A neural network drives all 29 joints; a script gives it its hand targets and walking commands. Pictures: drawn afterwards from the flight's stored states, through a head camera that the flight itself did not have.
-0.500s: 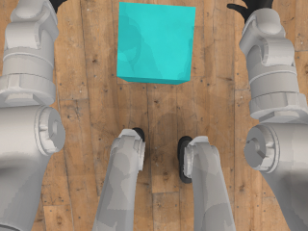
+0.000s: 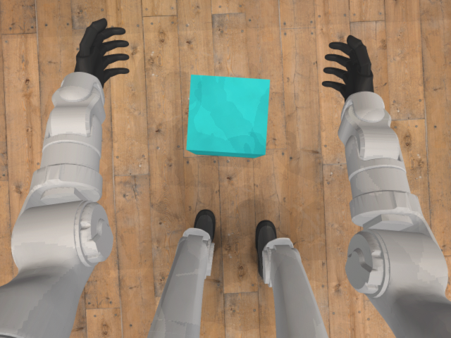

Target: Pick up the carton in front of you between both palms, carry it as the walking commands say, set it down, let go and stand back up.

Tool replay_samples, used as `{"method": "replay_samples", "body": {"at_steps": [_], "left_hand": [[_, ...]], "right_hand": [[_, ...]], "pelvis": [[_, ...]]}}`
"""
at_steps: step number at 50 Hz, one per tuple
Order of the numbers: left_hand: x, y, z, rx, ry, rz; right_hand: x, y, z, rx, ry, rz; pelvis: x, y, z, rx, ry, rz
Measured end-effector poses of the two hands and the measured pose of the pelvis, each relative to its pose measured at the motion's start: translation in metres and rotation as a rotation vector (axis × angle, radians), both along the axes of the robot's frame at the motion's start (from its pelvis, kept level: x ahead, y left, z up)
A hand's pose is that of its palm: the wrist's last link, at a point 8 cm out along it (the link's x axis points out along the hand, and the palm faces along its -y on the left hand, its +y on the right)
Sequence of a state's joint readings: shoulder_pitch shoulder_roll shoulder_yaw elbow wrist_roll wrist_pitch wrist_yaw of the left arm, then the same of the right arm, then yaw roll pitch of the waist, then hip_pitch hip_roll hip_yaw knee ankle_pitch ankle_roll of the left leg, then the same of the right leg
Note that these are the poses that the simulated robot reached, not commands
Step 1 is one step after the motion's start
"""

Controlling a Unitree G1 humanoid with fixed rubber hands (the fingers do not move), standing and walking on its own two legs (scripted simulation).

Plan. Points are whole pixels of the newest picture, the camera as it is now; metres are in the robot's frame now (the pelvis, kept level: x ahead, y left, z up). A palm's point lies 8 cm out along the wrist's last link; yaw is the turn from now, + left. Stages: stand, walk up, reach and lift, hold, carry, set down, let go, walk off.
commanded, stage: let go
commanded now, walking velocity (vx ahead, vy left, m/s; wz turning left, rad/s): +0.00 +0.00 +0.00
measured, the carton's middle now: (227, 122) +0.51 +0.05 -0.54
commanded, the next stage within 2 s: stand in 1.18 s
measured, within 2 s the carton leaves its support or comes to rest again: neither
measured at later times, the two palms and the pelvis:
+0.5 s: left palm (52, 198) +0.32 +0.24 -0.01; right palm out of the picture +0.33 -0.22 -0.01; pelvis +0.05 -0.01 +0.09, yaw +1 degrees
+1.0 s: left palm (37, 292) +0.23 +0.21 +0.05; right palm out of the picture +0.25 -0.25 +0.05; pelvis +0.08 -0.02 +0.11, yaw +2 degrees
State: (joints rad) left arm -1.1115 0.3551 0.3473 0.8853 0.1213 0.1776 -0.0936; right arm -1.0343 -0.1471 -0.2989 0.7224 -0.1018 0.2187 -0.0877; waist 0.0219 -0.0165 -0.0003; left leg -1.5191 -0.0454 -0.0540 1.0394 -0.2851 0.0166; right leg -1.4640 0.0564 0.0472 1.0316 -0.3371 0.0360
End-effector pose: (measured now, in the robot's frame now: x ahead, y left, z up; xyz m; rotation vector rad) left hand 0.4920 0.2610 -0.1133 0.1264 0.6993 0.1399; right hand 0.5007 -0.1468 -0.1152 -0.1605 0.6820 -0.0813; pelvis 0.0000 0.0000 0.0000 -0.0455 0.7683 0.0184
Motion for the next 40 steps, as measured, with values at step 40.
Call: {"method": "replay_samples", "body": {"at_steps": [40], "left_hand": [[-0.259, -0.045, 0.155, 0.009, 0.092, -0.041]], "right_hand": [[-0.252, -0.103, 0.158, -0.011, 0.098, 0.031]], "pelvis": [[0.077, -0.022, 0.113, 0.064, -0.728, 0.007]]}}
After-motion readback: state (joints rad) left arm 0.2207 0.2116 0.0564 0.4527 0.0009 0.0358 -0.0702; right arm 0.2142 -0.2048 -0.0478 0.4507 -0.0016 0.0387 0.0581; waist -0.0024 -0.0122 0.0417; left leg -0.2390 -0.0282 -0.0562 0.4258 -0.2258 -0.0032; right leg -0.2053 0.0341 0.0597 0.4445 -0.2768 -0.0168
